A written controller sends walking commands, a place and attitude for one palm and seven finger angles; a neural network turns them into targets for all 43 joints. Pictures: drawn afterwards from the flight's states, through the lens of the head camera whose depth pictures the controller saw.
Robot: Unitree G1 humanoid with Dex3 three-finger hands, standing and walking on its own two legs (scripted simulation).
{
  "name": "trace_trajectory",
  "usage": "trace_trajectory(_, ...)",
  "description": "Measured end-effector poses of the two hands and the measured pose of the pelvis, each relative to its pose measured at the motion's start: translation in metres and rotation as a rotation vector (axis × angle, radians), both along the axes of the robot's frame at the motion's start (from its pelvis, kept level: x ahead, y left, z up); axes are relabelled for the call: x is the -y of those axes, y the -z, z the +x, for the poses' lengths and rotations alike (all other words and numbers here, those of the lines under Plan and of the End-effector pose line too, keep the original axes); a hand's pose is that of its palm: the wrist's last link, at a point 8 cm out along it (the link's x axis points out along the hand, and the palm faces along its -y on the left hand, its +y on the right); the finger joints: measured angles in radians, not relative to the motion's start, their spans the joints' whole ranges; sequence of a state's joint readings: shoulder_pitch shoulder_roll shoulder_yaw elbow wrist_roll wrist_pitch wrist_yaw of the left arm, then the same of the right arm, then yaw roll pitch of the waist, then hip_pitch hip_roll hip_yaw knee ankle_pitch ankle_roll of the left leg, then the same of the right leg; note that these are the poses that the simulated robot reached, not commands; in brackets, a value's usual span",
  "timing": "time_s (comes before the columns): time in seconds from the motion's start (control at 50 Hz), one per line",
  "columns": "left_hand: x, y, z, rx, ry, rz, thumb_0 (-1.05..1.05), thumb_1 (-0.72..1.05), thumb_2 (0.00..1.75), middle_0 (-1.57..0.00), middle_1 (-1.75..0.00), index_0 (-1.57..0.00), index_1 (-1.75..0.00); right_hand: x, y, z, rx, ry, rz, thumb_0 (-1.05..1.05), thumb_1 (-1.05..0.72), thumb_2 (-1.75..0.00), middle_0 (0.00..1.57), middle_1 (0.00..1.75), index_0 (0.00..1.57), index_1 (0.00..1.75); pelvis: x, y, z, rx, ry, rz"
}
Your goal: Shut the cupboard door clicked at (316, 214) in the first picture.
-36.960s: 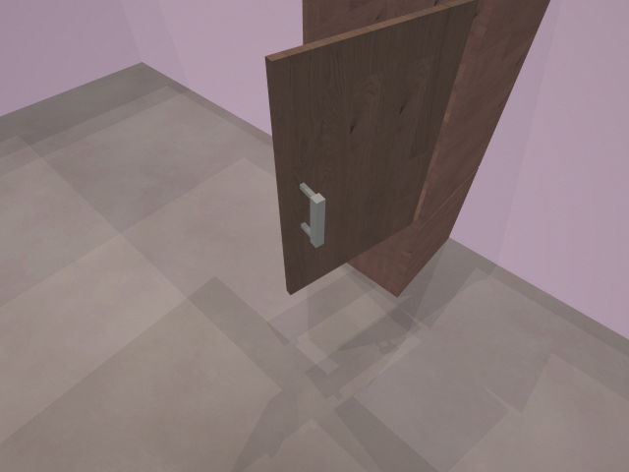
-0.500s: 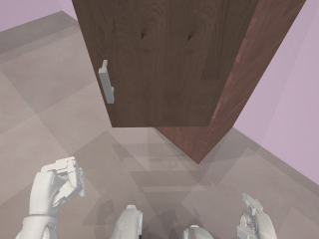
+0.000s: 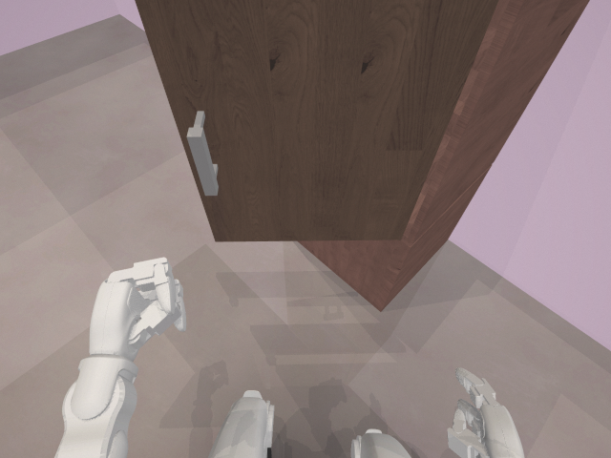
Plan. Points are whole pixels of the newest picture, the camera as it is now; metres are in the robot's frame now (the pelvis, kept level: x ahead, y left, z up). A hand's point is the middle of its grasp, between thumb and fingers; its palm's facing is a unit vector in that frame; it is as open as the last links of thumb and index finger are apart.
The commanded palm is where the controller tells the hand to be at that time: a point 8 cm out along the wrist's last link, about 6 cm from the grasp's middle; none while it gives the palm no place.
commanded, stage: bring the fist close to the handle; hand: left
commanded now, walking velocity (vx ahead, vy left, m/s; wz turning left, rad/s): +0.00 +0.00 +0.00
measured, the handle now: (206, 155) +0.54 +0.20 +0.06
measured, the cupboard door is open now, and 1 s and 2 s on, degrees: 46 46 36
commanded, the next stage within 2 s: push the door shut along its arc in 1.10 s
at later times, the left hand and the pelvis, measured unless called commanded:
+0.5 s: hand (206, 228) +0.39 +0.17 +0.06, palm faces +0.10 -1.00 -0.02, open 3.1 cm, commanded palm +0.37 +0.21 +0.06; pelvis +0.00 +0.01 +0.01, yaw -1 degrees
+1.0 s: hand (211, 202) +0.44 +0.17 +0.06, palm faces +0.14 -0.99 -0.01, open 3.1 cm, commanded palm +0.41 +0.21 +0.06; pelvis +0.00 +0.00 +0.01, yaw -2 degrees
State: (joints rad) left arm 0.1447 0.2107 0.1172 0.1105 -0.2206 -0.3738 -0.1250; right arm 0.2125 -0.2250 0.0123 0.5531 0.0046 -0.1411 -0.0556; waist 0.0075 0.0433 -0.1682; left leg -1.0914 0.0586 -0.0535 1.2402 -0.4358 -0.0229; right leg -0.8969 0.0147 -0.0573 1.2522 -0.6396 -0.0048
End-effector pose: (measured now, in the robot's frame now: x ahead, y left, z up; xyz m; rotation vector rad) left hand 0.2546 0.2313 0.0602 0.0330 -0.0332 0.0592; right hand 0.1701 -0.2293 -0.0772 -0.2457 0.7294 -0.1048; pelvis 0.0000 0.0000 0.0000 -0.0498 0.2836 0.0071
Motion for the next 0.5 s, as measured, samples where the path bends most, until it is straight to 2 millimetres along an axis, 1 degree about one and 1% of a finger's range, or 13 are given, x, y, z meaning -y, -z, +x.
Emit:
trace_trajectory(0.2,0.004,-0.003,0.048,-0.004,-0.019,-0.004,0.02,0.9,0.9,-1.3,-1.5,-1.3,-1.5,0.008,0.001,-0.028,-0.097,0.042,-0.009,0.01,-0.9,-0.9,0.2,0.3,0.2,0.3,-0.002,-0.009,0.002,-0.004,0.011,0.006)
trace_trajectory(0.42,0.011,0.0,0.093,0.001,-0.031,-0.01,0.02,0.9,0.9,-1.3,-1.5,-1.3,-1.5,0.018,0.008,-0.055,-0.203,0.092,-0.026,0.01,-0.9,-0.9,0.2,0.3,0.2,0.3,-0.005,-0.01,0.003,-0.02,0.022,0.011)
trace_trajectory(0.5,0.013,-0.002,0.111,0.01,-0.036,-0.011,0.02,0.9,0.9,-1.3,-1.5,-1.3,-1.5,0.02,0.011,-0.064,-0.235,0.108,-0.026,0.01,-0.9,-0.9,0.2,0.3,0.2,0.3,-0.005,-0.009,0.002,-0.029,0.025,0.01)
